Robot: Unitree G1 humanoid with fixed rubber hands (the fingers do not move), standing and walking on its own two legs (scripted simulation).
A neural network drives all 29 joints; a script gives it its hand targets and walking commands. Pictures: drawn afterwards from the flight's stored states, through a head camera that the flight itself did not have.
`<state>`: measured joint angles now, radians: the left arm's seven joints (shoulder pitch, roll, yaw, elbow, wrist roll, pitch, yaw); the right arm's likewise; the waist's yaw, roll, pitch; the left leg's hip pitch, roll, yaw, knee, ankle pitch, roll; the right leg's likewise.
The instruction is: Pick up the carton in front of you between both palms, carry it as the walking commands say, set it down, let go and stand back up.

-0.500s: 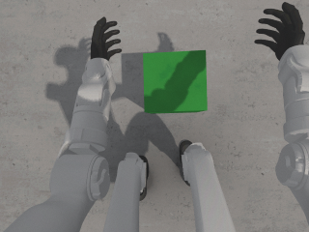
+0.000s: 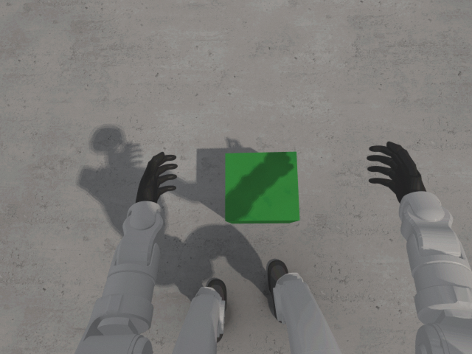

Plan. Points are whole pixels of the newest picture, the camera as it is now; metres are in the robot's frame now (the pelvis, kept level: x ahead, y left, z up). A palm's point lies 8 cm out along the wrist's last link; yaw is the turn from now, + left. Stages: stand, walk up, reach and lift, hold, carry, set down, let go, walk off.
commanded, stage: let go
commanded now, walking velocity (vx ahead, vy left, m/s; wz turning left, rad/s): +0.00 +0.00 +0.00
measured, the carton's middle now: (260, 191) +0.44 -0.05 -0.58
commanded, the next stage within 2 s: stand in 0.94 s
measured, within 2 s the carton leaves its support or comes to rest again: neither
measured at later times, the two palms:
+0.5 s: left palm (43, 305) +0.23 +0.26 +0.00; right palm (422, 301) +0.21 -0.20 +0.00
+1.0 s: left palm (37, 319) +0.22 +0.27 -0.01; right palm (433, 305) +0.21 -0.21 +0.00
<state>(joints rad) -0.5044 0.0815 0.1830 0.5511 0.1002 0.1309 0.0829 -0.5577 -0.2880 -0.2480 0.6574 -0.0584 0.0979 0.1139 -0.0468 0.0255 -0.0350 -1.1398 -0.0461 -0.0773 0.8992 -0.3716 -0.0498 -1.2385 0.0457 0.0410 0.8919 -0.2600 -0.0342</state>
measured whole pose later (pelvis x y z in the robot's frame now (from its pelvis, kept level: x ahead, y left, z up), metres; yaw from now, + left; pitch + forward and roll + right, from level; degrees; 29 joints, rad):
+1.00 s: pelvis +0.06 +0.04 +0.07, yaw -3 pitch -2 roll -1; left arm 0.24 0.22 0.03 0.53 0.03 0.04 -0.02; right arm 0.23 -0.24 -0.03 0.47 -0.04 0.08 0.02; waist 0.00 0.02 0.04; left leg -0.10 -0.01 -0.03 0.49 -0.36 0.01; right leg -0.20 0.04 0.07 0.47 -0.25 0.01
